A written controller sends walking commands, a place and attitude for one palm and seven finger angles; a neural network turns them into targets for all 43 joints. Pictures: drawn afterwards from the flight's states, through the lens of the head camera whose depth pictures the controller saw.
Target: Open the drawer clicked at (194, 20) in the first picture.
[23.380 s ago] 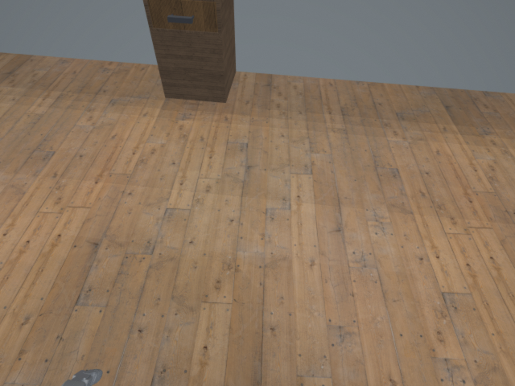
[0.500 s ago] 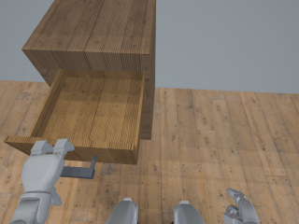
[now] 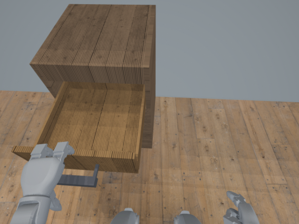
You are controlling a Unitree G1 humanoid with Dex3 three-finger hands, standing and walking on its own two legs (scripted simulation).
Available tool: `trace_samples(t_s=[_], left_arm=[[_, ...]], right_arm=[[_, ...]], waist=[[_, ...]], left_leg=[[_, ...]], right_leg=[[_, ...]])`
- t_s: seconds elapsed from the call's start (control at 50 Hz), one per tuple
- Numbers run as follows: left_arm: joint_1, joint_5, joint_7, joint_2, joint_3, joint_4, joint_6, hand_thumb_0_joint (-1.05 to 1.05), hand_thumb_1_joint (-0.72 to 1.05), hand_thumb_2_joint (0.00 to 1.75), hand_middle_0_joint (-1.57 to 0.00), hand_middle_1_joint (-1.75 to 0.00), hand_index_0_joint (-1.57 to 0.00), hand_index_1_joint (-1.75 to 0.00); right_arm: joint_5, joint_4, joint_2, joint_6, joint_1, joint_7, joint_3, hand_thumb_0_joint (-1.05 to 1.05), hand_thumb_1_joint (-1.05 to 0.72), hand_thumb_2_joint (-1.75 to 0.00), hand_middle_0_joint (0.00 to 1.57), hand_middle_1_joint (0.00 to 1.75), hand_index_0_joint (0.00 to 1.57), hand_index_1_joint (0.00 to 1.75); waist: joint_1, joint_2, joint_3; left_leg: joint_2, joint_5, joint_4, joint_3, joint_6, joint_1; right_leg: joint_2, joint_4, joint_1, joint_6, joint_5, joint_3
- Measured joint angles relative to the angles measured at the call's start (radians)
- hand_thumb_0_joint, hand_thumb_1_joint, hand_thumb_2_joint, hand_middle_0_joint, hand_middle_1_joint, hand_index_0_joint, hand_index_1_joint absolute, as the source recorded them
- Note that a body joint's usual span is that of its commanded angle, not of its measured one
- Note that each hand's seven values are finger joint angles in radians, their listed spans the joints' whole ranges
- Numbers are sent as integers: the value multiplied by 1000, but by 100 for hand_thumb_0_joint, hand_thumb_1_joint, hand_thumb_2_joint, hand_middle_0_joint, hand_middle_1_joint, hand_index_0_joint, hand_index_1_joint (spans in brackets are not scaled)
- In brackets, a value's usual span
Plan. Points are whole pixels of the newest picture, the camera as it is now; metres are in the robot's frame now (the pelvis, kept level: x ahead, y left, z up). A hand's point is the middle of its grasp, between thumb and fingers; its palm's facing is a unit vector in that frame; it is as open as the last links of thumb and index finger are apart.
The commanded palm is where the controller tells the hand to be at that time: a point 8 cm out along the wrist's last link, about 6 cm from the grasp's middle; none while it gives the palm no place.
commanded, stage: lift the hand off the handle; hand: left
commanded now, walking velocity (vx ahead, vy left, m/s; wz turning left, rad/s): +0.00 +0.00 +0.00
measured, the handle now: (77, 173) +0.28 +0.27 -0.14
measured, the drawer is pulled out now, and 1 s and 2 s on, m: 0.30 0.30 0.30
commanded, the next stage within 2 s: draw the hand back to the body in 0.48 s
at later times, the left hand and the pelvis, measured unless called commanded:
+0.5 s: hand (48, 174) +0.23 +0.27 +0.01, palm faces -0.04 -0.06 -1.00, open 13.9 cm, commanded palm +0.22 +0.27 +0.06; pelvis +0.01 +0.00 +0.02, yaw +0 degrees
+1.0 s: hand (33, 173) +0.22 +0.28 +0.07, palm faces -0.03 -0.07 -1.00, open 13.9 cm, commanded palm +0.20 +0.27 +0.12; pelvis +0.02 +0.00 +0.04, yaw +0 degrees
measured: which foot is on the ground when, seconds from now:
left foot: down 0.00-1.00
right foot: down 0.00-1.00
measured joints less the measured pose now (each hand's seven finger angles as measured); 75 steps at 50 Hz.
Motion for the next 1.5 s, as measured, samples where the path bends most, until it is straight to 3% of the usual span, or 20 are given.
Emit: trace_samples(t_s=[0.26,0.54,0.7,0.8,0.92,1.02,1.2,1.26,1.28,1.32,1.36,1.4,1.5], left_arm=[[67,-15,-25,0,-2,-66,0,0,-49,30,-31,-120,-32,-120],[48,-22,-67,8,1,-71,9,0,-49,30,-31,-120,-32,-120],[97,-23,-77,11,12,-141,-15,0,-49,30,-32,-120,-32,-120],[145,-43,-67,28,31,-201,5,0,-49,30,-31,-120,-32,-120],[154,-88,-125,40,37,-224,42,0,-49,30,-31,-120,-32,-120],[185,-105,-175,51,34,-286,23,0,-49,30,-31,-120,-32,-120],[266,-132,-195,82,78,-401,14,0,-49,30,-31,-120,-32,-120],[249,-620,-253,-20,87,-390,57,-1,-48,30,-31,-120,-32,-119],[242,-736,-270,-61,91,-391,75,-1,-48,30,-31,-119,-31,-119],[235,-890,-290,-122,91,-405,97,-1,-45,32,-30,-117,-31,-117],[231,-975,-304,-152,82,-427,105,-1,-41,33,-30,-115,-30,-115],[231,-1025,-316,-160,78,-456,103,-1,-36,35,-30,-112,-30,-111],[245,-1078,-344,-130,117,-527,84,-1,-22,41,-29,-102,-29,-102]], right_arm=[[3,-11,-2,3,16,12,-4,1,-90,-90,20,30,20,30],[7,-22,0,0,16,15,1,1,-90,-90,20,30,20,30],[3,-29,4,2,20,16,-1,1,-90,-90,20,30,20,30],[10,-29,2,7,25,18,-2,1,-90,-90,20,30,20,30],[19,-22,-3,-2,26,11,4,1,-90,-90,20,30,20,30],[19,-32,-1,-15,27,8,9,1,-90,-90,20,30,20,30],[27,-53,-1,-13,14,18,9,1,-90,-90,20,30,20,30],[65,-52,2,-65,20,-20,15,1,-90,-90,20,30,20,30],[70,-52,5,-89,33,-38,23,1,-90,-90,20,29,20,30],[74,-45,12,-133,60,-68,43,1,-90,-90,20,29,20,30],[73,-28,18,-171,75,-87,62,2,-90,-90,20,29,20,30],[71,-8,25,-200,77,-93,76,2,-90,-90,20,30,20,30],[66,20,36,-237,53,-86,84,2,-90,-90,20,30,20,30]], waist=[[0,5,7],[10,0,20],[7,0,25],[11,8,28],[22,19,38],[27,20,45],[41,27,56],[28,44,111],[28,43,119],[27,34,124],[26,24,128],[22,14,133],[15,5,150]], left_leg=[[-2,17,-74,8,2,91],[-6,31,-112,3,1,137],[-2,31,-125,8,0,155],[-4,34,-144,8,1,185],[-10,50,-191,7,3,242],[-13,66,-236,8,3,293],[-15,80,-281,10,3,349],[-22,93,-325,2,4,439],[-27,100,-349,2,5,471],[-36,117,-397,-2,6,530],[-41,134,-441,-10,5,582],[-43,150,-481,-16,2,625],[-35,183,-555,-19,-7,692]], right_leg=[[0,-72,88,3,18,8],[-3,-109,136,3,28,4],[1,-123,152,2,31,9],[0,-142,182,4,34,9],[-5,-187,240,7,48,8],[-7,-230,291,8,62,9],[-8,-275,347,10,76,11],[-14,-321,442,17,86,4],[-18,-340,473,17,90,4],[-26,-377,530,17,98,0],[-31,-416,583,16,108,-8],[-32,-452,626,14,120,-14],[-23,-530,695,7,155,-18]])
